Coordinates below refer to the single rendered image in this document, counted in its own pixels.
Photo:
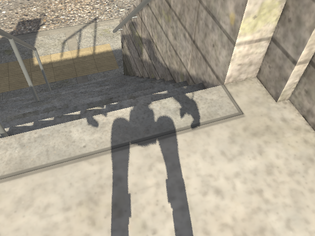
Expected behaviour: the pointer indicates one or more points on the stairs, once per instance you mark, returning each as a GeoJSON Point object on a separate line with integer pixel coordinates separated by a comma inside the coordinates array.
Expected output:
{"type": "Point", "coordinates": [23, 114]}

